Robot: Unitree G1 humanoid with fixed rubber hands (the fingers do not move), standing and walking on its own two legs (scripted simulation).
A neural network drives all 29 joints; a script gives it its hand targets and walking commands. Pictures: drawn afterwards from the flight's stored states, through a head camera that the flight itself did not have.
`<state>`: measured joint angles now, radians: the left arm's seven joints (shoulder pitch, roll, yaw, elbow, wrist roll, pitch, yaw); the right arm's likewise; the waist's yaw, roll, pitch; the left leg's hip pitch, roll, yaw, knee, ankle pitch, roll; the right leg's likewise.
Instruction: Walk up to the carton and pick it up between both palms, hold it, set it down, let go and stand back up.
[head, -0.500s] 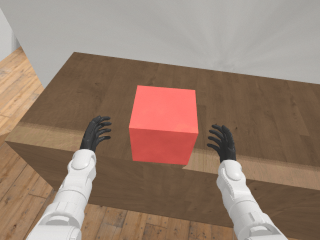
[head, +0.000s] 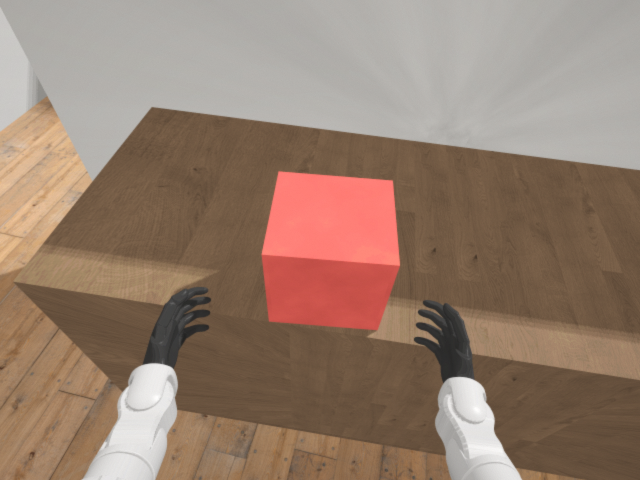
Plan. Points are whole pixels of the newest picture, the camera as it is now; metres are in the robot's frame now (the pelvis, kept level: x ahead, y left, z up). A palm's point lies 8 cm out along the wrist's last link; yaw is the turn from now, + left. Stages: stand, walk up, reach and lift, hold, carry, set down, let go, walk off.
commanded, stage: set down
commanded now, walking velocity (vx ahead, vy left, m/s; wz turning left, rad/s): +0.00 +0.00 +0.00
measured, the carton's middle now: (329, 252) +0.47 -0.02 -0.03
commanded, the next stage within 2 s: let go in 0.74 s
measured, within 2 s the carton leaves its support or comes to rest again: neither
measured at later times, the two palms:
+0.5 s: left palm (153, 413) +0.22 +0.21 -0.05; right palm (473, 417) +0.21 -0.20 -0.05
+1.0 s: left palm (139, 447) +0.19 +0.22 -0.06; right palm (494, 461) +0.17 -0.22 -0.07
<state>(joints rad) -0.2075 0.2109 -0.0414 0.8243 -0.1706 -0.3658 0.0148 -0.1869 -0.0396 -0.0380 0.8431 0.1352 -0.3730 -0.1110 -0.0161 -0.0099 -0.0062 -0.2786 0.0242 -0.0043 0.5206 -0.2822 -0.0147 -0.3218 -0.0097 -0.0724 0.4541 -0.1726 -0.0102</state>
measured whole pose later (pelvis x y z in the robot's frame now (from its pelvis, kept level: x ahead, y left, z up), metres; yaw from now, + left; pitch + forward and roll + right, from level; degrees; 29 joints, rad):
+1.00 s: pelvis +0.02 +0.00 +0.01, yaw -3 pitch -5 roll -1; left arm 0.20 0.20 -0.02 0.48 -0.03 0.10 0.02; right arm 0.16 -0.17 -0.03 0.73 0.02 -0.21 0.03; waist 0.02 0.01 0.09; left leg -0.03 0.03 0.04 0.40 -0.28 -0.01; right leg -0.10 0.01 -0.03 0.35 -0.16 -0.01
